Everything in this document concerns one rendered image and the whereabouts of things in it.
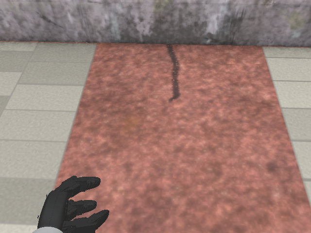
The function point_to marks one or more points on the robot left hand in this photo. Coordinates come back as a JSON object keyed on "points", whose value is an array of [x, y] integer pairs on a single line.
{"points": [[58, 211]]}

